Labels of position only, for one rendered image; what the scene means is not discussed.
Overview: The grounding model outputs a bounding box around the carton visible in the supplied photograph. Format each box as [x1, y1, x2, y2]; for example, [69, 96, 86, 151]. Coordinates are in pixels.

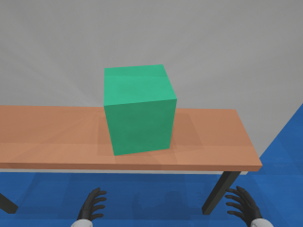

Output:
[103, 64, 177, 156]

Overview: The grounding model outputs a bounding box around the robot right hand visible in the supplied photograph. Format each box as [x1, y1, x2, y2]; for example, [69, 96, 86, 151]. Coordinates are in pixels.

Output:
[225, 186, 263, 227]

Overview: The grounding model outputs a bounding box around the table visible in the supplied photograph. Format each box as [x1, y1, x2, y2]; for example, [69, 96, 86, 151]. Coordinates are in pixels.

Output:
[0, 105, 262, 215]

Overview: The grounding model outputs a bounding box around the robot left hand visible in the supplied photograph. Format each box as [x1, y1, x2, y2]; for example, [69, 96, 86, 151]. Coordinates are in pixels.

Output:
[77, 187, 107, 221]

